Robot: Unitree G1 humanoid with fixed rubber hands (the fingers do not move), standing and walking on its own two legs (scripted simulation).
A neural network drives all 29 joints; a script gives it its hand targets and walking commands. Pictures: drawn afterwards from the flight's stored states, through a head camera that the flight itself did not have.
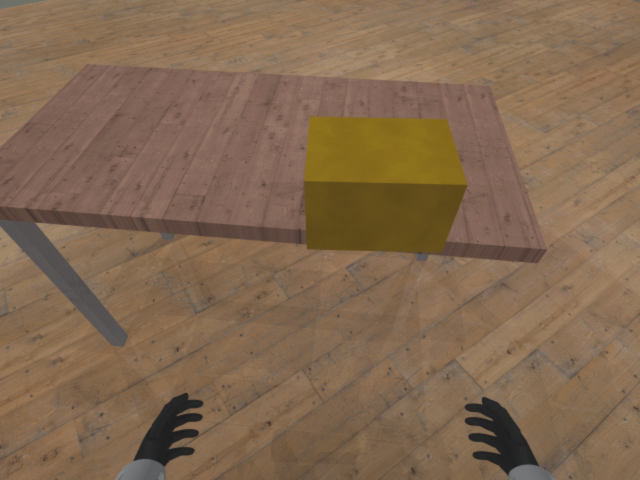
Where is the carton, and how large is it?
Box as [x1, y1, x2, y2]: [304, 117, 467, 252]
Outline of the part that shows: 310,117 304,178 307,248 441,252 467,185 446,119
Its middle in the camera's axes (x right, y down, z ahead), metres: +0.09 -0.09 +0.68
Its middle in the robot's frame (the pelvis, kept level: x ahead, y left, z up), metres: +0.56 -0.07 +0.02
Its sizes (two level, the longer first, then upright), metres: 0.236 0.167 0.159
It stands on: a table, 0.70 m high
